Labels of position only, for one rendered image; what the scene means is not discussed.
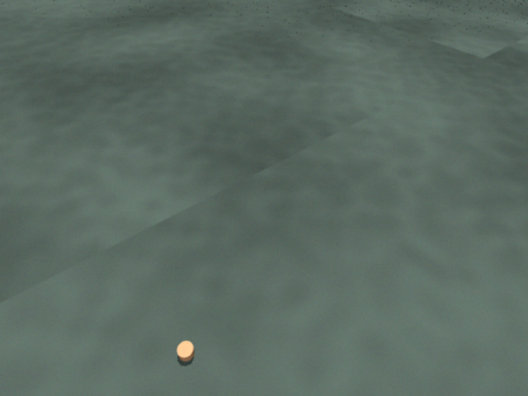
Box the tin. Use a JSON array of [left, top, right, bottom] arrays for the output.
[[177, 341, 195, 361]]

